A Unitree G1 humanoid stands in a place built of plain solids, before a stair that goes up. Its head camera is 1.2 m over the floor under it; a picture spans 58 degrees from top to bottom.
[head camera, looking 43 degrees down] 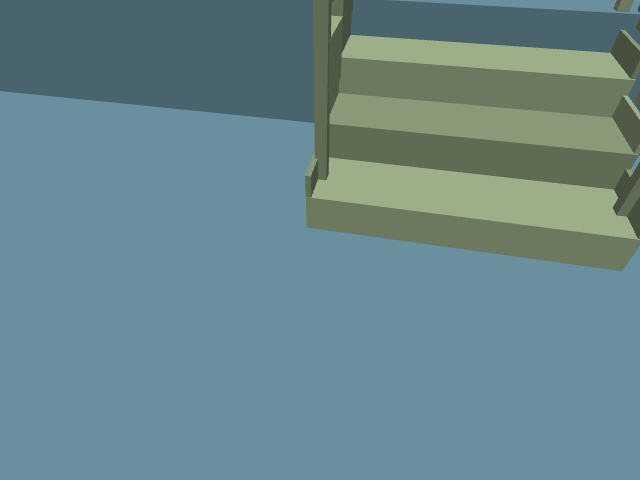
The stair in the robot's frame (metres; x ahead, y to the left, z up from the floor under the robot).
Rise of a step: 0.16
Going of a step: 0.30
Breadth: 1.22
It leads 12 degrees to the right of straight ahead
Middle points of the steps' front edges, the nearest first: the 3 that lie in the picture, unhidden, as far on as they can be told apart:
1.23 -0.54 0.17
1.53 -0.60 0.33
1.82 -0.66 0.49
